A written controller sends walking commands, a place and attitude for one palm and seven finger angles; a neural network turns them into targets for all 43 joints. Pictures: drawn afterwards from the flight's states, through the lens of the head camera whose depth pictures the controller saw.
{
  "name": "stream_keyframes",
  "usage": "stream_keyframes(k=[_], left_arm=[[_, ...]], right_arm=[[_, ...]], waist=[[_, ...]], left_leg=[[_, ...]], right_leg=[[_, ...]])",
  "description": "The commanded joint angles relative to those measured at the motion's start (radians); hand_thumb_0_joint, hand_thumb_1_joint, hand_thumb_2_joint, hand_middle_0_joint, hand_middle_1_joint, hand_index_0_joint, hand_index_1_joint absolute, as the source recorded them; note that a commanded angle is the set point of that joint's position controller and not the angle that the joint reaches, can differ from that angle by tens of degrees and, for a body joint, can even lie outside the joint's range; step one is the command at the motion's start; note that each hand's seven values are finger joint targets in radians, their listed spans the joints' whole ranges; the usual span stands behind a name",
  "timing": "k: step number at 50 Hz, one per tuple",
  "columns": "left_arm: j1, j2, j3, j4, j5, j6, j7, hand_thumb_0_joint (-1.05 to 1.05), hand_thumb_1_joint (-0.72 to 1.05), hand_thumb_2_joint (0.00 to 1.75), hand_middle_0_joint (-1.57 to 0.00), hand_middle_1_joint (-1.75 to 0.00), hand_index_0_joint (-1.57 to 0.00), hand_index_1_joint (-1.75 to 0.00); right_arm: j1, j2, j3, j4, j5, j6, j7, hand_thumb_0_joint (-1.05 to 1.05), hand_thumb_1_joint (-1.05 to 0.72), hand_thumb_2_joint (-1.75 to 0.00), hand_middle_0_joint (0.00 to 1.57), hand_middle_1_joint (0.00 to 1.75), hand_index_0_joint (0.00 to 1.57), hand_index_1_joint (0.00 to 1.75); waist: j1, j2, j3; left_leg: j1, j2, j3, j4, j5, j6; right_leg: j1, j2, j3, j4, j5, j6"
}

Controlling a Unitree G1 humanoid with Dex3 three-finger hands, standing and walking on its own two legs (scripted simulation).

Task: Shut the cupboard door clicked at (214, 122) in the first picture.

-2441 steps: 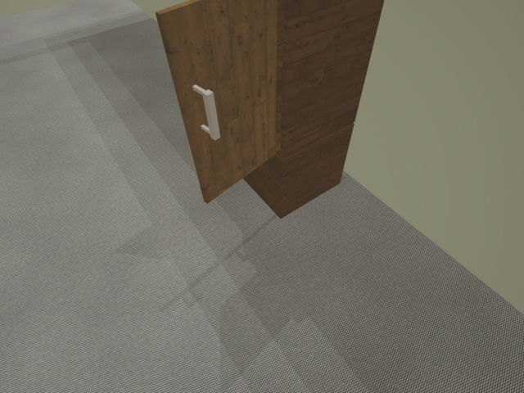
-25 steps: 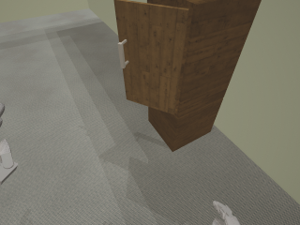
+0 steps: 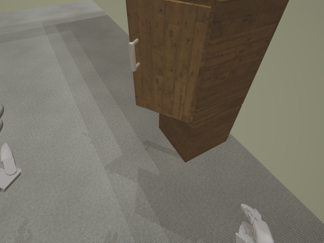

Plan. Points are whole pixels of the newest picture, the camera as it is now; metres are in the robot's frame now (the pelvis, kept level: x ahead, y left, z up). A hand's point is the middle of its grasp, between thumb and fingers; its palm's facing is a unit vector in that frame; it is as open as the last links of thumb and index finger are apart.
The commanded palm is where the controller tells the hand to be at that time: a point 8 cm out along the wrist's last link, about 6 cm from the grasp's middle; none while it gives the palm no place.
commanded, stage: stop stepping back and stand still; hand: left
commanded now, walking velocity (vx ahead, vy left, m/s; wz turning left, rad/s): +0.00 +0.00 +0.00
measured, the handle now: (135, 55) +0.88 +0.17 +0.01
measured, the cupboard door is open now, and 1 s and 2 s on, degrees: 35 35 35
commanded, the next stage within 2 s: let the arm hang, fingers relaxed in 0.52 s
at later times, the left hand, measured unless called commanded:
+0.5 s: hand out of the picture +0.19 +0.30 +0.16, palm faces +0.42 -0.79 -0.44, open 7.4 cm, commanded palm +0.13 +0.33 +0.18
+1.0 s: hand out of the picture +0.00 +0.20 -0.18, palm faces +0.04 -0.99 -0.16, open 7.0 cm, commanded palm none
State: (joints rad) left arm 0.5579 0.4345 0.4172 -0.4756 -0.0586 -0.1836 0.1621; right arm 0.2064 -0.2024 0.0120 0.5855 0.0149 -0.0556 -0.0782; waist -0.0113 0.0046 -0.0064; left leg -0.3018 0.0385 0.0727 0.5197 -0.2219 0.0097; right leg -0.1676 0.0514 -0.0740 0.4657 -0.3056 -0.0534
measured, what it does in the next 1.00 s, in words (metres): stands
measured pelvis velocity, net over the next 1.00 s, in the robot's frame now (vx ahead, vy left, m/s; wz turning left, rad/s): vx -0.02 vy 0.02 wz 0.04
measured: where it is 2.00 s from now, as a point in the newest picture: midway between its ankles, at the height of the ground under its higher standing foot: outside the picture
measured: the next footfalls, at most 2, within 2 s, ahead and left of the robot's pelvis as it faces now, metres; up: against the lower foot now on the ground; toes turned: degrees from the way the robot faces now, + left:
none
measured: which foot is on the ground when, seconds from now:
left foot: down 0.00-1.00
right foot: down 0.00-1.00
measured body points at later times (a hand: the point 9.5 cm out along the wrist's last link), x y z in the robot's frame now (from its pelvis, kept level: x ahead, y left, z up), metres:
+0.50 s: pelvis +0.00 +0.03 +0.00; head +0.00 +0.04 +0.45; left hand +0.16 +0.34 +0.18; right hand +0.16 -0.20 -0.08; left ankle +0.03 +0.11 -0.74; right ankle -0.04 -0.08 -0.74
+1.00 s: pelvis -0.02 +0.02 +0.00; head +0.00 +0.05 +0.44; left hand +0.00 +0.25 -0.17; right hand +0.01 -0.23 -0.14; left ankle +0.03 +0.11 -0.74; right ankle -0.04 -0.08 -0.74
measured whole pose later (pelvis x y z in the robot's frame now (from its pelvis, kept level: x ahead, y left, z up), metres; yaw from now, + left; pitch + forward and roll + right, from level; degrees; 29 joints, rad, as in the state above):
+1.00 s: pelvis -0.02 +0.02 +0.00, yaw +2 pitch -1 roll -1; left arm 0.31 0.21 0.01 0.89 0.01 0.05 0.02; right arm 0.29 -0.21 0.03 0.95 -0.03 0.04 -0.01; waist -0.01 -0.06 0.05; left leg -0.34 0.00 0.05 0.53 -0.19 0.04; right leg -0.20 0.01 -0.11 0.52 -0.31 -0.04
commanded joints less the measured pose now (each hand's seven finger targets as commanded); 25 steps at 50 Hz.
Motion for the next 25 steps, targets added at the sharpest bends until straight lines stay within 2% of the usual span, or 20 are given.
stream_keyframes(k=[1, 3, 4, 8, 9, 12, 13, 14, 15, 19, 22, 24, 25], left_arm=[[-0.003, 0.146, 0.107, -0.16, -0.007, -0.039, 0.02, 0.0, 0.9, 0.9, -0.2, -0.3, -0.2, -0.3], [-0.023, 0.153, 0.107, -0.166, -0.005, -0.035, 0.02, 0.0, 0.9, 0.9, -0.2, -0.3, -0.2, -0.3], [-0.053, 0.17, 0.116, -0.188, -0.003, -0.036, 0.021, 0.0, 0.9, 0.9, -0.2, -0.3, -0.2, -0.3], [-0.087, 0.154, 0.094, -0.198, 0.003, -0.035, 0.024, 0.0, 0.9, 0.9, -0.2, -0.3, -0.2, -0.3], [-0.093, 0.178, 0.114, -0.213, 0.005, -0.038, 0.025, 0.0, 0.9, 0.9, -0.2, -0.3, -0.2, -0.3], [-0.08, 0.151, 0.095, -0.203, 0.005, -0.038, 0.024, 0.0, 0.9, 0.9, -0.2, -0.3, -0.2, -0.3], [-0.075, 0.15, 0.096, -0.202, 0.005, -0.037, 0.025, 0.0, 0.9, 0.9, -0.2, -0.3, -0.2, -0.3], [-0.069, 0.165, 0.112, -0.201, 0.006, -0.037, 0.024, 0.0, 0.9, 0.9, -0.2, -0.3, -0.2, -0.3], [-0.061, 0.146, 0.096, -0.2, 0.006, -0.039, 0.023, 0.0, 0.9, 0.9, -0.2, -0.3, -0.2, -0.3], [-0.029, 0.157, 0.114, -0.198, 0.002, -0.039, 0.021, 0.0, 0.9, 0.9, -0.2, -0.3, -0.2, -0.3], [-0.019, 0.141, 0.102, -0.189, 0.001, -0.038, 0.02, 0.0, 0.9, 0.9, -0.2, -0.3, -0.2, -0.3], [-0.02, 0.157, 0.117, -0.181, -0.001, -0.036, 0.02, 0.0, 0.9, 0.9, -0.2, -0.3, -0.2, -0.3], [-0.021, 0.142, 0.105, -0.176, 0.0, -0.037, 0.02, 0.0, 0.9, 0.9, -0.2, -0.3, -0.2, -0.3]], right_arm=[[-0.062, -0.123, -0.038, -0.135, 0.002, -0.041, -0.01, 0.0, -0.9, -0.9, 0.2, 0.3, 0.2, 0.3], [-0.065, -0.123, -0.036, -0.132, 0.0, -0.041, -0.013, 0.0, -0.9, -0.9, 0.2, 0.3, 0.2, 0.3], [-0.071, -0.128, -0.036, -0.131, -0.003, -0.045, -0.016, 0.0, -0.9, -0.9, 0.2, 0.3, 0.2, 0.3], [-0.067, -0.121, -0.028, -0.129, -0.007, -0.048, -0.019, 0.0, -0.9, -0.9, 0.2, 0.3, 0.2, 0.3], [-0.074, -0.123, -0.03, -0.126, -0.008, -0.054, -0.021, 0.0, -0.9, -0.9, 0.2, 0.3, 0.2, 0.3], [-0.067, -0.118, -0.026, -0.126, -0.009, -0.054, -0.018, 0.0, -0.9, -0.9, 0.2, 0.3, 0.2, 0.3], [-0.066, -0.119, -0.026, -0.128, -0.009, -0.054, -0.017, 0.0, -0.9, -0.9, 0.2, 0.3, 0.2, 0.3], [-0.069, -0.121, -0.027, -0.126, -0.012, -0.057, -0.018, 0.0, -0.9, -0.9, 0.2, 0.3, 0.2, 0.3], [-0.066, -0.116, -0.025, -0.126, -0.01, -0.057, -0.017, 0.0, -0.9, -0.9, 0.2, 0.3, 0.2, 0.3], [-0.066, -0.123, -0.03, -0.131, -0.011, -0.057, -0.015, 0.0, -0.9, -0.9, 0.2, 0.3, 0.2, 0.3], [-0.061, -0.121, -0.029, -0.135, -0.009, -0.054, -0.015, 0.0, -0.9, -0.9, 0.2, 0.3, 0.2, 0.3], [-0.062, -0.126, -0.032, -0.135, -0.01, -0.054, -0.017, 0.0, -0.9, -0.9, 0.2, 0.3, 0.2, 0.3], [-0.061, -0.121, -0.031, -0.134, -0.008, -0.052, -0.017, 0.0, -0.9, -0.9, 0.2, 0.3, 0.2, 0.3]], waist=[[0.004, 0.035, -0.118], [0.005, 0.018, -0.108], [0.006, 0.03, -0.112], [0.005, 0.06, -0.099], [0.007, 0.07, -0.107], [0.006, 0.076, -0.101], [0.007, 0.096, -0.097], [0.008, 0.1, -0.098], [0.005, 0.097, -0.093], [0.007, 0.112, -0.099], [0.006, 0.098, -0.1], [0.007, 0.084, -0.099], [0.005, 0.073, -0.104]], left_leg=[[0.071, 0.084, -0.112, -0.079, 0.193, 0.019], [0.064, 0.087, -0.12, -0.097, 0.161, 0.022], [0.065, 0.083, -0.12, -0.102, 0.156, 0.019], [0.054, 0.084, -0.135, -0.133, 0.121, 0.023], [0.059, 0.082, -0.135, -0.135, 0.12, 0.021], [0.043, 0.083, -0.144, -0.155, 0.097, 0.02], [0.041, 0.082, -0.143, -0.161, 0.092, 0.018], [0.035, 0.084, -0.15, -0.171, 0.074, 0.017], [0.027, 0.085, -0.155, -0.177, 0.068, 0.016], [0.025, 0.086, -0.16, -0.19, 0.07, 0.011], [0.023, 0.091, -0.161, -0.195, 0.072, 0.01], [0.018, 0.086, -0.157, -0.194, 0.057, 0.008], [0.018, 0.086, -0.157, -0.19, 0.061, 0.009]], right_leg=[[0.008, -0.12, 0.129, -0.072, 0.264, 0.054], [0.005, -0.113, 0.126, -0.081, 0.237, 0.055], [0.008, -0.116, 0.125, -0.082, 0.23, 0.053], [0.015, -0.104, 0.109, -0.086, 0.19, 0.051], [0.018, -0.107, 0.109, -0.086, 0.194, 0.049], [0.028, -0.098, 0.099, -0.088, 0.171, 0.048], [0.027, -0.096, 0.095, -0.088, 0.164, 0.047], [0.029, -0.096, 0.091, -0.091, 0.151, 0.047], [0.034, -0.092, 0.083, -0.088, 0.145, 0.046], [0.039, -0.086, 0.075, -0.088, 0.149, 0.046], [0.039, -0.082, 0.072, -0.088, 0.148, 0.049], [0.04, -0.086, 0.075, -0.097, 0.148, 0.048], [0.044, -0.088, 0.078, -0.096, 0.151, 0.048]])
